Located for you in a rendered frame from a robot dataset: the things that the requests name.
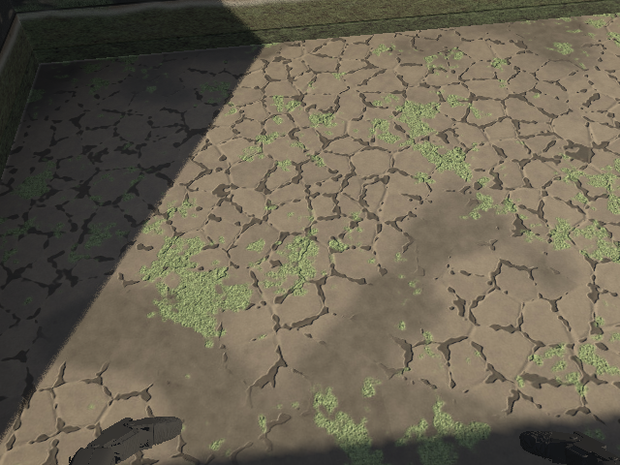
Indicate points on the right robot hand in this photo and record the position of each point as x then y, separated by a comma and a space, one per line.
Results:
566, 448

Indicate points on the left robot hand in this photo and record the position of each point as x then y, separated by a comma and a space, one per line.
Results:
125, 438

